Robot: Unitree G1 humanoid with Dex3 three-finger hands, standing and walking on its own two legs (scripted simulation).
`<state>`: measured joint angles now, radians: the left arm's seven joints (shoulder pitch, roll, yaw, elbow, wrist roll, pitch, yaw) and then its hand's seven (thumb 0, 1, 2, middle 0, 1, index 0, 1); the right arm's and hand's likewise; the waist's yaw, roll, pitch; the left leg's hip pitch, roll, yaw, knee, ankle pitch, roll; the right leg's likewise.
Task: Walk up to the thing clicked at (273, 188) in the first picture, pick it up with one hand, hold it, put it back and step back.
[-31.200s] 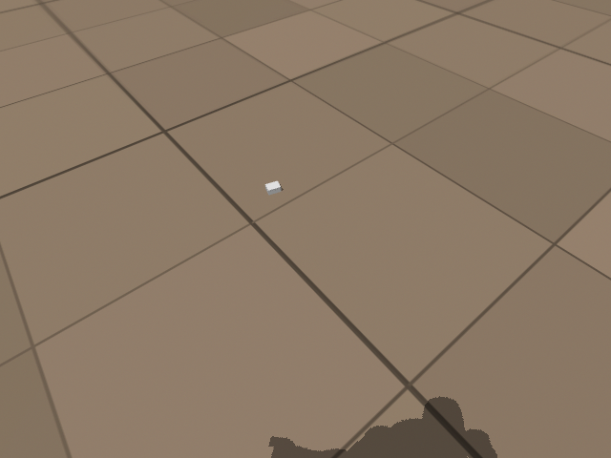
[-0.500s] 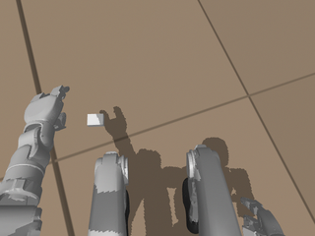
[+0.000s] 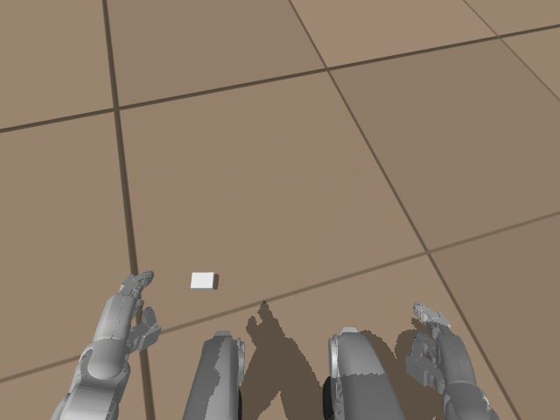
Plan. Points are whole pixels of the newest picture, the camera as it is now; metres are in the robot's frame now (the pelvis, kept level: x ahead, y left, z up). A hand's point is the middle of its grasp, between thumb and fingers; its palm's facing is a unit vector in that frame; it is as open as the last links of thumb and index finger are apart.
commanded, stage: home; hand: left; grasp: from above
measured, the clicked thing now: (203, 281) +0.48 +0.23 -0.58
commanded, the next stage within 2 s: none
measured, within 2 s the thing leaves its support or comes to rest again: neither
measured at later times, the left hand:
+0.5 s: hand (121, 342) +0.22 +0.18 +0.08, palm faces +0.09 -0.97 -0.21, open 7.4 cm
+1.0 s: hand (121, 344) +0.21 +0.18 +0.07, palm faces +0.07 -0.98 -0.20, open 7.4 cm
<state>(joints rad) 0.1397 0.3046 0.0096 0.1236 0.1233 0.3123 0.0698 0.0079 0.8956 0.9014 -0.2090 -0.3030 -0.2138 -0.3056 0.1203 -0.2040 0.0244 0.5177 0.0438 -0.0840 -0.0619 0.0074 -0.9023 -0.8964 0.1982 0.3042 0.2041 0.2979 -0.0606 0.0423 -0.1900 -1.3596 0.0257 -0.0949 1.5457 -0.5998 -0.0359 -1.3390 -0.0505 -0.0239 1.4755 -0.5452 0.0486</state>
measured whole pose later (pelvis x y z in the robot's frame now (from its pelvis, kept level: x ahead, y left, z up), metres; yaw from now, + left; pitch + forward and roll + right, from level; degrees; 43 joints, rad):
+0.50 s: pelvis +0.06 -0.01 +0.12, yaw +1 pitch +11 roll -3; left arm 0.51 0.21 0.04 -0.15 -0.06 0.48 0.03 0.01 0.90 0.90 -0.20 -0.30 -0.21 -0.30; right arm 0.30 -0.22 0.02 0.52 0.02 -0.23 -0.20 0.01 -0.90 -0.90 0.20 0.30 0.20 0.30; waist -0.05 0.06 -0.19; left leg -0.71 0.05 -0.08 1.02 -0.49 -0.04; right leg -0.69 -0.04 -0.05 0.95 -0.44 0.04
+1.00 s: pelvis +0.06 -0.01 +0.12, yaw +1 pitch +10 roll -3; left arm 0.49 0.22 0.04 -0.13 -0.05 0.46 0.01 0.01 0.91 0.90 -0.20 -0.30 -0.20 -0.30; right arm 0.29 -0.21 0.03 0.56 0.01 -0.26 -0.19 0.01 -0.90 -0.90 0.20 0.30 0.21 0.30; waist -0.04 0.05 -0.16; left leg -0.69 0.05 -0.08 1.02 -0.49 -0.04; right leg -0.67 -0.04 -0.05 0.94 -0.44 0.04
